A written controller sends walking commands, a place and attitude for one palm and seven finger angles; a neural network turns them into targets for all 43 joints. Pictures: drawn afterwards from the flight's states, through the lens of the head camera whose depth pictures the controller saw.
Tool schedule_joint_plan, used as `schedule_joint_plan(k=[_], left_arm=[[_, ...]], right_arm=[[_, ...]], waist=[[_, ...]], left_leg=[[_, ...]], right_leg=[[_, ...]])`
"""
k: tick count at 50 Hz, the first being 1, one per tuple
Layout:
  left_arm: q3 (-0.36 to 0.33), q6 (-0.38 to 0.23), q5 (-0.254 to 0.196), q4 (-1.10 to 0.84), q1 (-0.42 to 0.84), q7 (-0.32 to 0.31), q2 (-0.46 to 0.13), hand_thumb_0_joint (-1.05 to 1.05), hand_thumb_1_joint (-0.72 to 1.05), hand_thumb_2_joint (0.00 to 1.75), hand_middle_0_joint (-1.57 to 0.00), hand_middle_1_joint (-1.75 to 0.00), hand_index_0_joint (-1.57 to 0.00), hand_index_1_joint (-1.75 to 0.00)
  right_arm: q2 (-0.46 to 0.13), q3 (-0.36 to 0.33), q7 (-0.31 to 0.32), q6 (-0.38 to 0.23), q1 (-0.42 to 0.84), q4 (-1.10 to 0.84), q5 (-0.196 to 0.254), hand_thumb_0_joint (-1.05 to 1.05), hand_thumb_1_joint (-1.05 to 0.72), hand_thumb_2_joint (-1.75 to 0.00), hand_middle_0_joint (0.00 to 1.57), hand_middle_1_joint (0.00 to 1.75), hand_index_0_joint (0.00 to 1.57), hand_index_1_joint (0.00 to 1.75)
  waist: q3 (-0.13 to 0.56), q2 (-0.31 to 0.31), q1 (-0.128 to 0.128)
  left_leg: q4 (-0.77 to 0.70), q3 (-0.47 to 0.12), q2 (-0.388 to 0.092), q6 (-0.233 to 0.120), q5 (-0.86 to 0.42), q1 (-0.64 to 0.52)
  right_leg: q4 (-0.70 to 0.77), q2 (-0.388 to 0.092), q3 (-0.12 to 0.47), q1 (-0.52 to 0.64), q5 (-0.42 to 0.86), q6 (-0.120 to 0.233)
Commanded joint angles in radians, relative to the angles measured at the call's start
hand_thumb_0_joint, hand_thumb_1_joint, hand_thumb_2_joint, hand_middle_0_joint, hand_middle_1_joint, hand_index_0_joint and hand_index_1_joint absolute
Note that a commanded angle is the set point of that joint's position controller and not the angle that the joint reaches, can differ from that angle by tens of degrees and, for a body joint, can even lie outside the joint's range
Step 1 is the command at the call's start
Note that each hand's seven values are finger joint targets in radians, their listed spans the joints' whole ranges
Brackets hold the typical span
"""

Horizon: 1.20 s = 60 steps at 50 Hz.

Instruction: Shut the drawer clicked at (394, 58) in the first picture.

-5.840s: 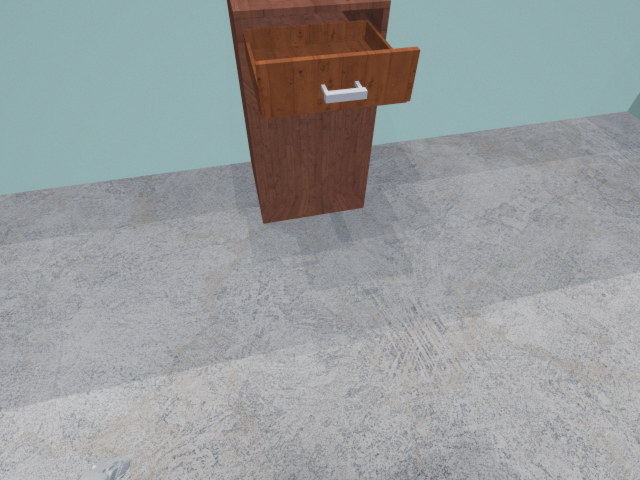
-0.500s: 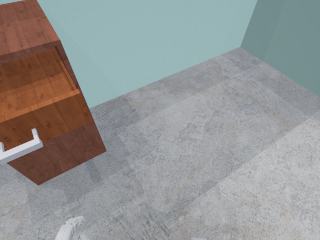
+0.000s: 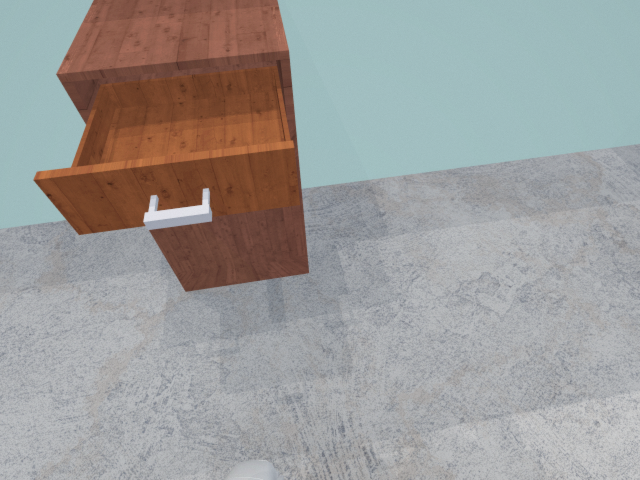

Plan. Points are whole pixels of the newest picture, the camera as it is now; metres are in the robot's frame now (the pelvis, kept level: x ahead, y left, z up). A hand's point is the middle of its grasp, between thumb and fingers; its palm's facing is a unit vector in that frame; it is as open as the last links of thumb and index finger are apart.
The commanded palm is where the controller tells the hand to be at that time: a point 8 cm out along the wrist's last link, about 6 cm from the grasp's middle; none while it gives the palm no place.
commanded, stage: turn to face it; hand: left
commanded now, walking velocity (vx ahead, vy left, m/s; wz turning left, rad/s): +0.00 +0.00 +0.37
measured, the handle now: (179, 207) +0.52 +0.28 -0.01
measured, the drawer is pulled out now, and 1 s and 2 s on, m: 0.29 0.29 0.29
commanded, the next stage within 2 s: take the last steps up to it in 0.34 s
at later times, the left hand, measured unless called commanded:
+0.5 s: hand out of the picture +0.02 +0.24 -0.16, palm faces +0.20 -0.95 -0.25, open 7.4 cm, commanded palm none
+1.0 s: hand out of the picture -0.08 +0.12 -0.15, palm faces +0.35 -0.93 -0.15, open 7.4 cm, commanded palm none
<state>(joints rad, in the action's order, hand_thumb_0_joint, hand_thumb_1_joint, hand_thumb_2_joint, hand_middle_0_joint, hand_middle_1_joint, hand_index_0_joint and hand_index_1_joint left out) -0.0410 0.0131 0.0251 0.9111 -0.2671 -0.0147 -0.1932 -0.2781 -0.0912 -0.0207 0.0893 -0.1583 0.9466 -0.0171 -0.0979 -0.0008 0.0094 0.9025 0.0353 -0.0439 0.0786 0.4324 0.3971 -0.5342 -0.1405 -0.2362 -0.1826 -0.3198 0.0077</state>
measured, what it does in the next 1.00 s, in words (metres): steps on the spot: left foot, then right foot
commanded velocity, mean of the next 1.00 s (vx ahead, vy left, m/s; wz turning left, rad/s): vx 0.17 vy -0.03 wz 0.12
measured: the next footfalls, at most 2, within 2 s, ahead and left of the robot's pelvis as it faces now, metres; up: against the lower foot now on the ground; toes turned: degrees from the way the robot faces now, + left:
left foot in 0.10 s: +0.03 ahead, +0.14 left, +0.00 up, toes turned +8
right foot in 0.58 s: +0.04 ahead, -0.07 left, +0.00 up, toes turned +7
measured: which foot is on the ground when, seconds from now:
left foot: up 0.00-0.08, down 0.10-0.58, up 0.60-1.00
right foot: down 0.00-0.10, up 0.12-0.56, down 0.58-1.00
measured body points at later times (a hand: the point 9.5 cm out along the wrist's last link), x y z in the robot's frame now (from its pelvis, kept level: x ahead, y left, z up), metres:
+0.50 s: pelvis -0.02 +0.03 +0.00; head +0.00 +0.03 +0.45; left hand +0.01 +0.29 -0.14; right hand +0.09 -0.19 -0.15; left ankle -0.01 +0.13 -0.74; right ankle +0.01 -0.10 -0.70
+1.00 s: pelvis +0.05 +0.01 +0.01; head +0.06 +0.00 +0.46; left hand -0.10 +0.17 -0.14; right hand +0.12 -0.22 -0.16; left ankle +0.08 +0.17 -0.68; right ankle +0.00 -0.08 -0.74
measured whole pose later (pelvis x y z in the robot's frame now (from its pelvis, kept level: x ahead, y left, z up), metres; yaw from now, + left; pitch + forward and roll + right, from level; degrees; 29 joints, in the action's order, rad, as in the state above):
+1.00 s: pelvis +0.05 +0.01 +0.01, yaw +13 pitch -1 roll +0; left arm -0.02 -0.07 0.02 1.15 -0.51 -0.01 -0.07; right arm -0.19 -0.08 -0.01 0.03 -0.27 1.10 -0.03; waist -0.01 0.03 0.03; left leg 0.91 0.04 -0.10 0.02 0.23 0.52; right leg -0.28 0.02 -0.12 0.01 -0.28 0.06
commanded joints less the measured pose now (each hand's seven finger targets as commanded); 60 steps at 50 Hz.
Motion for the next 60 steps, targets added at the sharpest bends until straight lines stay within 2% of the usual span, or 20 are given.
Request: schedule_joint_plan(k=[1, 3, 4, 5, 6, 12, 23, 27, 28, 29, 30, 31, 34, 37, 46, 52, 55, 56, 58, 60], left_arm=[[-0.068, -0.010, 0.006, -0.039, -0.055, -0.018, -0.236, 0.00, 0.90, 0.90, -0.20, -0.30, -0.20, -0.30], [-0.067, -0.006, -0.007, -0.032, -0.035, -0.013, -0.230, 0.00, 0.90, 0.90, -0.20, -0.30, -0.20, -0.30], [-0.060, -0.003, -0.016, -0.054, -0.042, -0.009, -0.183, 0.00, 0.90, 0.90, -0.20, -0.30, -0.20, -0.30], [-0.033, 0.002, -0.014, -0.092, 0.000, -0.007, -0.121, 0.00, 0.90, 0.90, -0.20, -0.30, -0.20, -0.30], [-0.035, 0.016, -0.008, -0.089, 0.019, -0.015, -0.153, 0.00, 0.90, 0.90, -0.20, -0.30, -0.20, -0.30], [-0.039, 0.027, -0.009, -0.002, -0.021, -0.003, -0.148, 0.00, 0.90, 0.90, -0.20, -0.30, -0.20, -0.30], [-0.023, 0.017, -0.013, -0.022, 0.052, -0.010, -0.090, 0.00, 0.90, 0.90, -0.20, -0.30, -0.20, -0.30], [-0.015, -0.010, -0.002, 0.035, -0.069, 0.002, -0.061, 0.00, 0.90, 0.90, -0.20, -0.30, -0.20, -0.30], [-0.021, -0.022, 0.005, 0.054, -0.108, 0.001, -0.097, 0.00, 0.90, 0.90, -0.20, -0.30, -0.20, -0.30], [-0.037, -0.032, 0.019, 0.067, -0.169, -0.006, -0.164, 0.00, 0.90, 0.90, -0.20, -0.30, -0.20, -0.30], [-0.043, -0.027, 0.007, 0.059, -0.197, -0.010, -0.213, 0.00, 0.90, 0.90, -0.20, -0.30, -0.20, -0.30], [-0.039, -0.033, 0.001, 0.053, -0.157, -0.014, -0.189, 0.00, 0.90, 0.90, -0.20, -0.30, -0.20, -0.30], [-0.019, -0.059, -0.009, 0.063, -0.082, -0.012, -0.093, 0.00, 0.90, 0.90, -0.20, -0.30, -0.20, -0.30], [-0.012, -0.075, -0.013, 0.088, -0.127, -0.008, -0.061, 0.00, 0.90, 0.90, -0.20, -0.30, -0.20, -0.30], [-0.007, -0.098, -0.002, 0.196, -0.294, -0.012, -0.032, 0.00, 0.90, 0.90, -0.20, -0.30, -0.20, -0.30], [-0.007, -0.086, 0.004, 0.247, -0.328, -0.017, -0.036, 0.00, 0.90, 0.90, -0.20, -0.30, -0.20, -0.30], [-0.013, -0.082, -0.003, 0.243, -0.280, -0.015, -0.038, 0.00, 0.90, 0.90, -0.20, -0.30, -0.20, -0.30], [-0.011, -0.082, -0.009, 0.243, -0.281, -0.013, -0.021, 0.00, 0.90, 0.90, -0.20, -0.30, -0.20, -0.30], [0.006, -0.081, -0.016, 0.199, -0.295, -0.007, 0.039, 0.00, 0.90, 0.90, -0.20, -0.30, -0.20, -0.30], [-0.010, -0.065, -0.004, 0.189, -0.188, -0.010, 0.011, 0.00, 0.90, 0.90, -0.20, -0.30, -0.20, -0.30]], right_arm=[[-0.022, 0.016, -0.001, -0.052, 0.049, -0.106, 0.008, 0.00, -0.90, -0.90, 0.20, 0.30, 0.20, 0.30], [-0.062, 0.009, 0.002, -0.066, -0.040, -0.081, 0.006, 0.00, -0.90, -0.90, 0.20, 0.30, 0.20, 0.30], [-0.163, -0.014, 0.008, -0.079, -0.102, -0.074, -0.002, 0.00, -0.90, -0.90, 0.20, 0.30, 0.20, 0.30], [-0.251, -0.034, 0.018, -0.077, -0.155, -0.067, 0.006, 0.00, -0.90, -0.90, 0.20, 0.30, 0.20, 0.30], [-0.237, -0.026, 0.022, -0.066, -0.163, -0.051, 0.006, 0.00, -0.90, -0.90, 0.20, 0.30, 0.20, 0.30], [-0.117, 0.016, 0.040, -0.080, 0.007, -0.088, 0.006, 0.00, -0.90, -0.90, 0.20, 0.30, 0.20, 0.30], [-0.090, 0.012, 0.040, -0.076, -0.070, -0.045, -0.008, 0.00, -0.90, -0.90, 0.20, 0.30, 0.20, 0.30], [-0.064, 0.014, 0.039, -0.082, -0.068, -0.017, -0.006, 0.00, -0.90, -0.90, 0.20, 0.30, 0.20, 0.30], [-0.029, 0.017, 0.035, -0.085, -0.079, -0.007, 0.000, 0.00, -0.90, -0.90, 0.20, 0.30, 0.20, 0.30], [0.045, 0.033, 0.034, -0.089, -0.091, -0.019, 0.010, 0.00, -0.90, -0.90, 0.20, 0.30, 0.20, 0.30], [0.020, 0.029, 0.026, -0.086, -0.023, -0.056, -0.001, 0.00, -0.90, -0.90, 0.20, 0.30, 0.20, 0.30], [-0.019, 0.015, 0.016, -0.084, -0.023, -0.047, -0.013, 0.00, -0.90, -0.90, 0.20, 0.30, 0.20, 0.30], [0.000, 0.007, 0.005, -0.077, -0.112, 0.036, -0.017, 0.00, -0.90, -0.90, 0.20, 0.30, 0.20, 0.30], [0.042, 0.008, 0.005, -0.076, -0.162, 0.072, -0.016, 0.00, -0.90, -0.90, 0.20, 0.30, 0.20, 0.30], [0.060, 0.013, 0.003, -0.098, -0.016, 0.045, -0.012, 0.00, -0.90, -0.90, 0.20, 0.30, 0.20, 0.30], [0.110, 0.033, 0.002, -0.123, 0.069, 0.028, -0.002, 0.00, -0.90, -0.90, 0.20, 0.30, 0.20, 0.30], [0.093, 0.029, 0.018, -0.144, -0.085, 0.076, -0.005, 0.00, -0.90, -0.90, 0.20, 0.30, 0.20, 0.30], [0.056, 0.021, 0.029, -0.153, -0.208, 0.115, -0.007, 0.00, -0.90, -0.90, 0.20, 0.30, 0.20, 0.30], [-0.122, -0.012, 0.049, -0.155, -0.406, 0.153, -0.004, 0.00, -0.90, -0.90, 0.20, 0.30, 0.20, 0.30], [-0.054, 0.003, 0.056, -0.147, -0.295, 0.137, -0.003, 0.00, -0.90, -0.90, 0.20, 0.30, 0.20, 0.30]], waist=[[0.142, -0.231, 0.035], [0.195, -0.134, -0.023], [0.263, 0.107, -0.061], [0.261, 0.324, -0.088], [0.256, 0.212, -0.084], [0.094, 0.152, -0.005], [0.101, 0.132, -0.031], [0.109, 0.091, 0.020], [0.098, -0.004, 0.038], [0.084, -0.244, 0.062], [-0.011, -0.308, 0.093], [-0.048, -0.207, 0.059], [-0.080, -0.116, -0.013], [-0.055, -0.075, -0.020], [-0.041, -0.089, 0.030], [-0.048, -0.141, 0.048], [0.026, -0.099, -0.031], [0.103, -0.031, -0.080], [0.258, 0.281, -0.114], [0.094, 0.122, -0.088]], left_leg=[[-0.230, 0.067, 0.036, -0.032, -0.012, -0.044], [-0.496, 0.058, 0.029, -0.053, -0.253, -0.270], [-0.548, -0.170, -0.166, -0.123, -0.517, -0.476], [-0.528, -0.413, -0.372, -0.249, -1.010, -0.533], [-0.488, -0.318, -0.389, -0.304, -1.041, -0.485], [-0.558, -0.152, -0.183, -0.222, -0.796, -0.275], [-0.599, -0.306, -0.190, -0.267, -0.474, -0.238], [-0.583, -0.310, -0.132, -0.219, 0.029, -0.067], [-0.488, -0.263, -0.066, -0.177, 0.117, 0.054], [-0.220, -0.121, 0.062, -0.116, 0.153, 0.239], [-0.039, -0.058, 0.069, -0.098, 0.159, 0.293], [0.070, -0.086, 0.031, -0.101, 0.081, 0.286], [0.182, -0.067, -0.014, -0.090, -0.116, 0.225], [0.218, -0.035, -0.022, -0.066, -0.221, 0.214], [0.048, -0.001, -0.070, -0.053, -0.221, 0.316], [-0.191, 0.076, -0.024, -0.089, -0.142, 0.143], [-0.386, 0.119, 0.037, -0.112, -0.220, -0.157], [-0.450, 0.068, -0.001, -0.130, -0.272, -0.369], [-0.583, -0.456, -0.429, -0.276, -0.441, -0.657], [-0.648, -0.354, -0.392, -0.278, -0.387, -0.435]], right_leg=[[0.065, -0.222, 0.158, 0.142, 0.637, 0.097], [-0.105, -0.184, 0.089, 0.056, 0.556, 0.022], [-0.311, -0.091, 0.044, -0.162, 0.226, -0.045], [-0.482, 0.019, 0.101, -0.384, -0.345, -0.099], [-0.561, 0.001, 0.190, -0.362, -0.341, -0.080], [-0.621, 0.029, 0.209, -0.322, -0.067, -0.099], [-0.257, 0.084, 0.208, -0.184, -0.124, -0.081], [0.044, 0.122, 0.174, 0.080, -0.002, -0.057], [0.157, 0.085, 0.230, 0.209, -0.025, -0.044], [0.315, -0.122, 0.518, 0.291, -0.287, 0.029], [0.459, -0.277, 0.713, 0.136, -0.486, 0.115], [0.496, -0.272, 0.704, 0.035, -0.530, 0.144], [0.453, -0.155, 0.488, -0.020, -0.269, 0.099], [0.431, -0.099, 0.345, 0.007, -0.073, 0.090], [0.399, -0.124, 0.353, 0.184, 0.153, 0.155], [0.309, -0.115, 0.309, 0.160, 0.410, 0.155], [0.120, -0.057, 0.252, 0.085, 0.519, 0.115], [-0.073, -0.016, 0.224, 0.000, 0.501, 0.088], [-0.563, 0.137, 0.168, -0.361, -0.240, 0.014], [-0.685, 0.065, 0.238, -0.414, -0.163, 0.019]])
